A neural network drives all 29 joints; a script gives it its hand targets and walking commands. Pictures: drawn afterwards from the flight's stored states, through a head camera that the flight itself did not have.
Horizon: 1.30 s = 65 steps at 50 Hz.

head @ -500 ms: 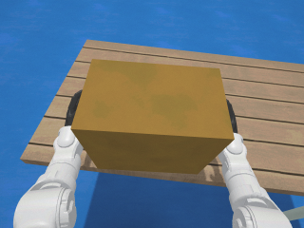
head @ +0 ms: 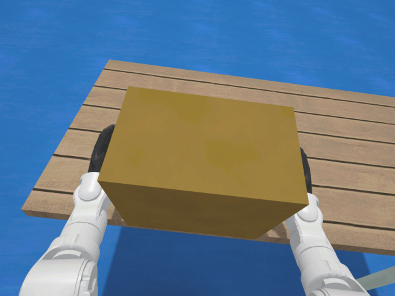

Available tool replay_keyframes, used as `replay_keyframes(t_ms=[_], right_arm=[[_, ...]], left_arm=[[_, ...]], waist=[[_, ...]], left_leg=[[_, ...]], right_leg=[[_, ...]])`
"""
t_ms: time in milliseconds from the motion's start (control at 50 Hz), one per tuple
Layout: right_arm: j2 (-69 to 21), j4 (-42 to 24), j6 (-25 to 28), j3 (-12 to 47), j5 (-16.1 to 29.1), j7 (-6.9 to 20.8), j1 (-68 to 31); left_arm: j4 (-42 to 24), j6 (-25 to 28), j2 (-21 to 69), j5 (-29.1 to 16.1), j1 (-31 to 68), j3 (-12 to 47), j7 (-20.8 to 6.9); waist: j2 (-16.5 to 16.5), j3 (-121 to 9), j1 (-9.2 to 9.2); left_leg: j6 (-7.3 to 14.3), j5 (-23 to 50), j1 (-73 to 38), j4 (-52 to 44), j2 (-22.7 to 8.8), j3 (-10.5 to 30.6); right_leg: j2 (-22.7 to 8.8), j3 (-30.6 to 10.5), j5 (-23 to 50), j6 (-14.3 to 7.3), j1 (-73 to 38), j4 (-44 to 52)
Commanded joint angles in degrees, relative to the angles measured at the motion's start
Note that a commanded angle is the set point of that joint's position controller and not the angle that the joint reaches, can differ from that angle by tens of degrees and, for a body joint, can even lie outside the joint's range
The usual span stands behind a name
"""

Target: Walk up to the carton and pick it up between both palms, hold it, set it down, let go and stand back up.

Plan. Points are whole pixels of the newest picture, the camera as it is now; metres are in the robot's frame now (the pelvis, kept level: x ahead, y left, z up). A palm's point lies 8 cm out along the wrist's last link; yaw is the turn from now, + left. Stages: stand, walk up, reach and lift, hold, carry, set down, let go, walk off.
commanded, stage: reach and lift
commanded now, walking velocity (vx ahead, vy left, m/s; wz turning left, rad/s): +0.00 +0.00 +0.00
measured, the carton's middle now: (200, 173) +0.39 -0.02 +0.03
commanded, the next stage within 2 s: none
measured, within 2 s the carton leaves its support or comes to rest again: neither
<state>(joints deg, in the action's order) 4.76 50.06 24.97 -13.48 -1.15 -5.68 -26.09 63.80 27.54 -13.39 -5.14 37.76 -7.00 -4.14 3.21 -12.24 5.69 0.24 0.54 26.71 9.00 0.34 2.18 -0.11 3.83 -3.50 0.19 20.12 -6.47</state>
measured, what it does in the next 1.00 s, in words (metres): stands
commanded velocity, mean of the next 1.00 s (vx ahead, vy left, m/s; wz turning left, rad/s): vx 0.00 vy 0.00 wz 0.00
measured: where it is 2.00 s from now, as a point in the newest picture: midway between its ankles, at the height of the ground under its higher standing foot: outside the picture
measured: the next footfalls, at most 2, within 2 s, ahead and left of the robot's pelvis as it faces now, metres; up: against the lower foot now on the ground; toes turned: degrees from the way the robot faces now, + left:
none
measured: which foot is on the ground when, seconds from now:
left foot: down 0.00-1.00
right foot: down 0.00-1.00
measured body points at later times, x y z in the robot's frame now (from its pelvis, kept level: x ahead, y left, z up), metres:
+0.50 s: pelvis +0.02 +0.00 +0.00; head +0.04 +0.02 +0.45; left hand +0.40 +0.17 +0.05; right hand +0.33 -0.23 +0.06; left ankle +0.03 +0.11 -0.75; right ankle -0.03 -0.12 -0.75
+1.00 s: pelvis +0.02 -0.02 +0.00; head +0.00 +0.01 +0.45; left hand +0.41 +0.17 +0.11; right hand +0.35 -0.24 +0.10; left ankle +0.03 +0.11 -0.75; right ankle -0.03 -0.12 -0.75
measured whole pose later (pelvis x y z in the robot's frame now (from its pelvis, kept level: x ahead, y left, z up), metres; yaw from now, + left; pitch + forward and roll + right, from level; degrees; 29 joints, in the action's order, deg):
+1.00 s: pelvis +0.02 -0.02 +0.00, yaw -1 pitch +6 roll +0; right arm 11.4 32.6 5.8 2.7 16.4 -10.3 -20.2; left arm 32.8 2.1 -15.0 -11.5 25.6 -3.9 0.2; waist 3.4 -9.1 4.9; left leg -1.3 -8.2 16.5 18.9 -0.8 2.3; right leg 1.3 2.4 -11.8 -1.3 10.2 -16.2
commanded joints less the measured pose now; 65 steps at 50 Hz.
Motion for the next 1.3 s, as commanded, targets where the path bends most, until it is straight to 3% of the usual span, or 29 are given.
replay_keyframes(t_ms=[0, 180, 400, 540, 660, 760, 940, 1140, 1280], right_arm=[[-29.63, -12.36, 0.48, 26.31, -5.52, 8.80, -25.27], [-32.09, -20.80, -1.21, 34.06, -0.77, 8.17, -22.19], [-32.01, -29.36, -4.28, 41.37, 5.03, 7.47, -21.84], [-31.08, -31.32, -7.08, 44.78, 7.93, 6.34, -19.70], [-31.15, -33.70, -9.41, 47.05, 10.54, 5.09, -22.48], [-29.46, -34.91, -12.91, 47.34, 12.24, 4.44, -25.02], [-27.02, -41.19, -20.92, 45.12, 14.92, 3.56, -35.14], [-21.44, -43.74, -30.00, 38.56, 15.24, 2.57, -39.04], [-18.11, -46.22, -31.89, 35.83, 15.26, 3.33, -42.36]], left_arm=[[-13.66, 1.42, 37.36, 5.55, 26.18, 17.47, -4.34], [-23.41, 0.23, 41.15, 4.27, 23.28, 22.26, -3.34], [-35.30, -0.58, 40.43, -0.23, 23.76, 28.23, -2.10], [-39.89, -3.66, 40.61, -0.58, 21.34, 29.29, -2.16], [-44.96, -7.26, 40.02, -2.30, 24.43, 31.35, -2.82], [-46.99, -12.33, 37.99, -3.59, 25.02, 31.28, -3.38], [-55.22, -24.21, 35.84, -5.86, 33.11, 31.97, -3.46], [-54.60, -39.76, 31.75, 0.58, 28.46, 20.75, -6.06], [-55.77, -45.67, 29.03, 3.32, 26.23, 16.34, -6.61]], waist=[[-6.84, -26.17, -0.41], [-5.57, -24.92, -1.54], [-5.33, -24.48, -2.39], [-5.10, -21.42, -2.44], [-5.23, -20.55, -1.33], [-5.43, -18.59, -0.69], [-5.66, -20.74, 0.07], [-3.94, -15.18, -0.85], [-3.43, -16.02, -1.94]], left_leg=[[-4.87, 13.56, -25.00, 4.05, 0.81, -0.39], [-3.86, 15.94, -26.41, 4.46, 1.30, 0.04], [-3.15, 13.61, -26.37, 6.20, 2.15, 0.11], [-2.45, 14.96, -24.32, 7.48, 2.36, 0.70], [-2.62, 12.73, -23.53, 8.32, 2.50, 0.54], [-2.70, 8.97, -23.46, 9.09, 2.48, 0.56], [-3.12, 9.91, -26.50, 11.78, 2.26, 0.39], [-1.84, 7.25, -25.05, 8.78, 2.30, 0.28], [-1.86, 6.33, -25.62, 7.06, 1.96, -0.40]], right_leg=[[1.29, -0.03, 14.65, 1.14, -9.43, -2.03], [2.11, -1.32, 17.21, 1.31, -12.32, -3.24], [2.91, -2.68, 17.59, 1.91, -14.23, -6.08], [2.85, -3.76, 22.14, 2.22, -16.95, -8.48], [3.00, -3.76, 22.20, 2.56, -17.75, -9.94], [2.55, -3.74, 19.94, 2.80, -16.03, -10.48], [3.47, -3.00, 20.17, 3.41, -13.62, -10.95], [1.95, -3.07, 25.02, 4.18, -19.60, -8.84], [1.84, -2.40, 27.85, 4.29, -21.94, -7.77]])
